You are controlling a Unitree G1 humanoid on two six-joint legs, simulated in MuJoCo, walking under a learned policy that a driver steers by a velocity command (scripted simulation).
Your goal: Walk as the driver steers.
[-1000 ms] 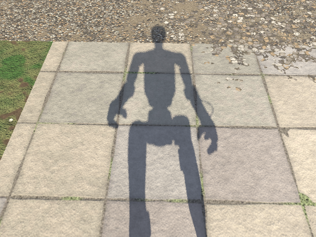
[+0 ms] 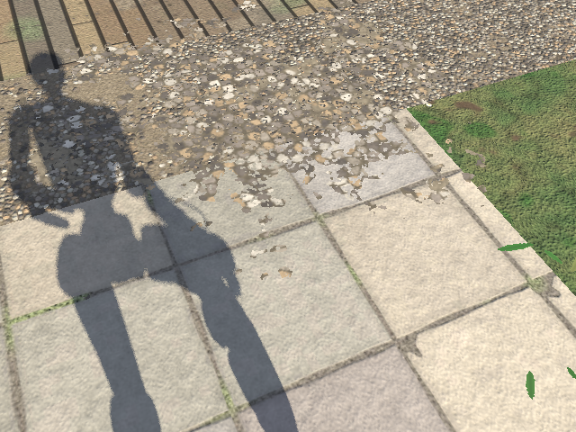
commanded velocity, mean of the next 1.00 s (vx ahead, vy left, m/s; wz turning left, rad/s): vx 0.43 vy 0.00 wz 0.36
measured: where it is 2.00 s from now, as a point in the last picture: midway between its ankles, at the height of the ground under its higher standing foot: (240, 392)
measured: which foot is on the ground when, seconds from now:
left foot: down 0.00-0.22, up 0.24-0.72, down 0.74-1.00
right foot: up 0.00-0.18, down 0.20-0.72, up 0.74-1.00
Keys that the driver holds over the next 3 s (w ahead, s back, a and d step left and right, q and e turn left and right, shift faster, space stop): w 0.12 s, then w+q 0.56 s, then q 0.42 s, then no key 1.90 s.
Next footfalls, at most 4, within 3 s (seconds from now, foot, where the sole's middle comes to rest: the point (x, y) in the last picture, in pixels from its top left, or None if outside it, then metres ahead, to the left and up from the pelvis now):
0.20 right None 0.28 -0.15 -0.78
0.74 left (210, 419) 0.52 0.14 -0.78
1.22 right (265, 338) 0.71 0.01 -0.78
1.54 left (191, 425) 0.51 0.18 -0.78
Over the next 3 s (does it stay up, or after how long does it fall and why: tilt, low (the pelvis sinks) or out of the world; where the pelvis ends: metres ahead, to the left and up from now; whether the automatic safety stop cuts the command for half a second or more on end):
stays up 0.57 0.08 -0.01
